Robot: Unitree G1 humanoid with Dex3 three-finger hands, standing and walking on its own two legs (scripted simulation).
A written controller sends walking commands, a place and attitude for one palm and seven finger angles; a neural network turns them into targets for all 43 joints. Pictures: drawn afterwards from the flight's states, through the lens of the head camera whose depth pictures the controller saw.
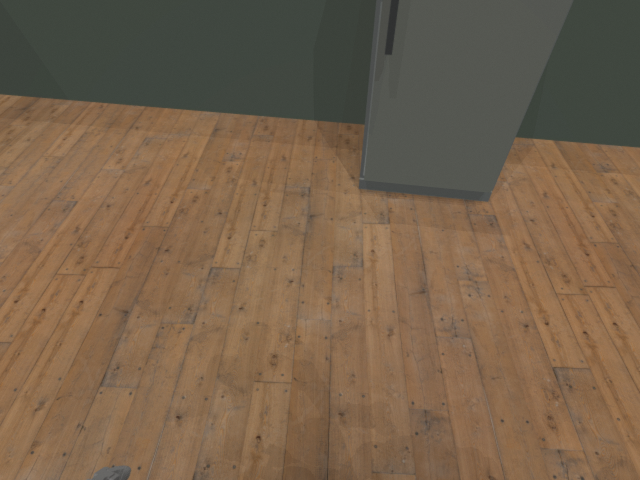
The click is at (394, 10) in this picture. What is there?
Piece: fridge door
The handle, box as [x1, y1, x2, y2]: [385, 0, 398, 54]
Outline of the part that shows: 398,0 391,0 385,54 391,54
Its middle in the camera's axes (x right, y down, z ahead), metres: +0.24 -0.82 +1.20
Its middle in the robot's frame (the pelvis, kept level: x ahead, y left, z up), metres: +1.47 -0.17 +0.16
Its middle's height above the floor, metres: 0.93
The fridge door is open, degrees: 0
